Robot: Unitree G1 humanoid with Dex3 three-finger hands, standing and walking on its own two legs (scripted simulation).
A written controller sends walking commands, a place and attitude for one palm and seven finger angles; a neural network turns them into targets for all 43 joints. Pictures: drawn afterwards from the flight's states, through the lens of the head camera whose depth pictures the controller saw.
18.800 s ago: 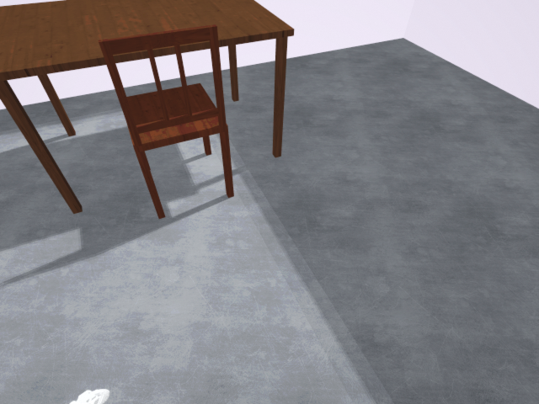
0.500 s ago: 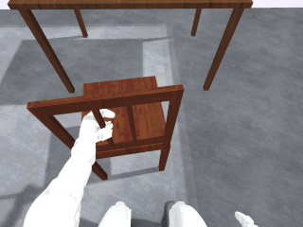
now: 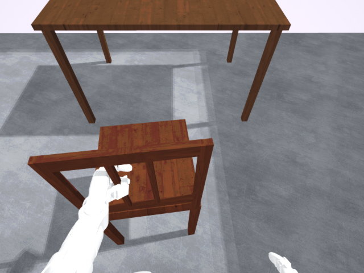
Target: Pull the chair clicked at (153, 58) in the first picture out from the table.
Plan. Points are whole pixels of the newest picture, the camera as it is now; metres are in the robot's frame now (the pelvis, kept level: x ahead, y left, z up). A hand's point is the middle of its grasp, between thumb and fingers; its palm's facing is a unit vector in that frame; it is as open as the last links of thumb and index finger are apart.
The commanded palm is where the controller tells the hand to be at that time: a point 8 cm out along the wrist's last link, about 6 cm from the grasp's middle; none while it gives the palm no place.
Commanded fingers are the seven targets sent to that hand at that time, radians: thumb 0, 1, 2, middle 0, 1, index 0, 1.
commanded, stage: stop walking, hand still on the chair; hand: left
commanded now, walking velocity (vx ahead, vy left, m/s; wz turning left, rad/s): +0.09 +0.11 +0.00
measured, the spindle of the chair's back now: (120, 187) +0.33 +0.19 -0.11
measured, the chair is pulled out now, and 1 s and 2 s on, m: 0.59 0.62 0.62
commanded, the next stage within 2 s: open the thumb and straighten the fingers in 0.56 s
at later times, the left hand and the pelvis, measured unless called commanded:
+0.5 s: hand (123, 199) +0.28 +0.16 -0.06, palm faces +0.04 -0.98 -0.19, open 5.0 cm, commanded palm +0.26 +0.21 -0.05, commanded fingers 0.00 0.90 0.90 -0.50 -1.45 -0.50 -1.45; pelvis +0.01 +0.01 +0.00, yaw -1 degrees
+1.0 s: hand (117, 192) +0.30 +0.18 -0.06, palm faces +0.05 -0.98 -0.19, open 10.7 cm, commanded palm +0.27 +0.22 -0.04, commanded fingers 0.00 -0.55 0.20 -0.30 -0.87 -0.30 -0.87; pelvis +0.02 +0.00 -0.02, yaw +2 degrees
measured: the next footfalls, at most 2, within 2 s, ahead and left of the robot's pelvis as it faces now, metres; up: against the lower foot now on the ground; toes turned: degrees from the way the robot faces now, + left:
none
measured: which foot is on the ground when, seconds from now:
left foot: down 0.00-1.00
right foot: down 0.00-1.00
